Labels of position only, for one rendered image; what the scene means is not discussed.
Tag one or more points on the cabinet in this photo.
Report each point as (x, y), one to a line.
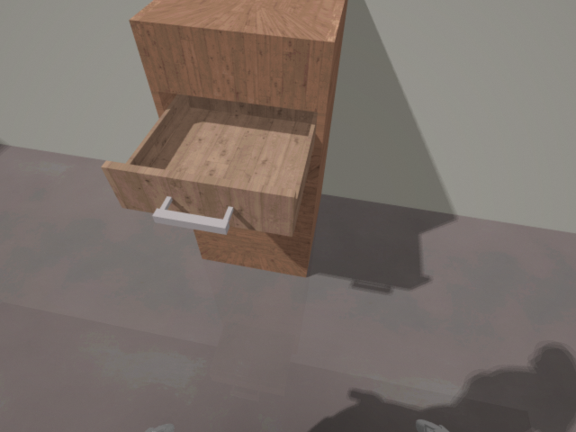
(281, 53)

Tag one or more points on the drawer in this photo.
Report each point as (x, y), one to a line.
(211, 154)

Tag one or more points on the handle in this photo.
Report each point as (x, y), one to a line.
(191, 221)

